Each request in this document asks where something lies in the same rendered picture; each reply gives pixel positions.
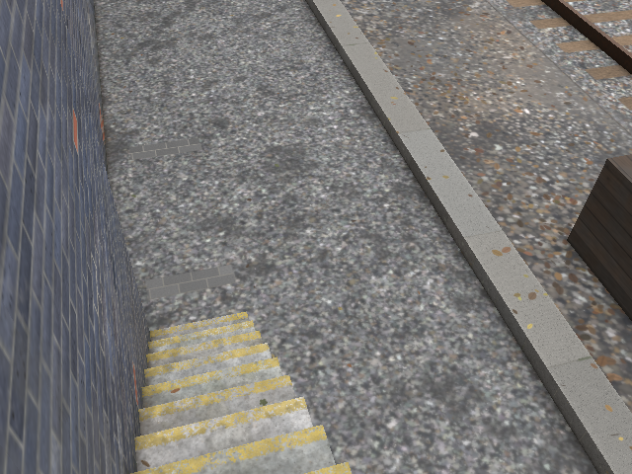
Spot stairs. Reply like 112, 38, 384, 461
130, 311, 352, 474

